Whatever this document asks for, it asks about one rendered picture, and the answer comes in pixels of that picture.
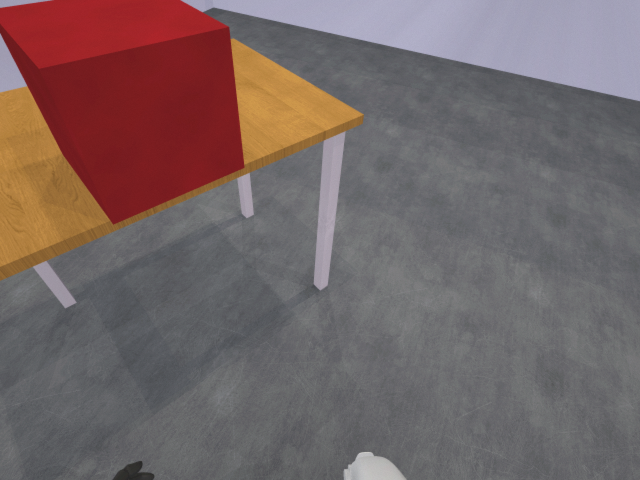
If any table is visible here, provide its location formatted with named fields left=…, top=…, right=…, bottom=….
left=0, top=38, right=364, bottom=308

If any right robot thigh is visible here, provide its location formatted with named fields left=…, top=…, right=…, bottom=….
left=344, top=456, right=407, bottom=480

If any carton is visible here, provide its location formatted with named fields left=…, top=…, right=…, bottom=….
left=0, top=0, right=245, bottom=225

